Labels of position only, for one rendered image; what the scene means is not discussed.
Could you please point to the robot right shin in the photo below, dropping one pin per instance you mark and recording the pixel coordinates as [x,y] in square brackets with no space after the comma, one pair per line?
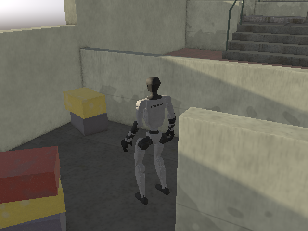
[161,172]

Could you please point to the robot right forearm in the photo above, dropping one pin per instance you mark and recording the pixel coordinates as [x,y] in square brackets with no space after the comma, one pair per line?
[171,124]

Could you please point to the robot left hand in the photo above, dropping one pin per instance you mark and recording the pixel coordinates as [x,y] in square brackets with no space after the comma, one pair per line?
[125,145]

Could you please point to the robot right hand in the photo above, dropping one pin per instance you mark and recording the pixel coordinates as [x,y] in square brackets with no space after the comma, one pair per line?
[170,133]

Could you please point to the robot left upper arm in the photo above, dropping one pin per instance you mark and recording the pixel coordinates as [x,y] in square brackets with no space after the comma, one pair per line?
[140,105]

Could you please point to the robot right foot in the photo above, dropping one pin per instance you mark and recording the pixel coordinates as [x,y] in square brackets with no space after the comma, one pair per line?
[165,191]

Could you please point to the robot left forearm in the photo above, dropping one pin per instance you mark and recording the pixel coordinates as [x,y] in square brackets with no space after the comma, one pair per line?
[132,132]

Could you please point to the robot right upper arm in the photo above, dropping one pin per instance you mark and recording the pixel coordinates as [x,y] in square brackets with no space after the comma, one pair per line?
[169,107]

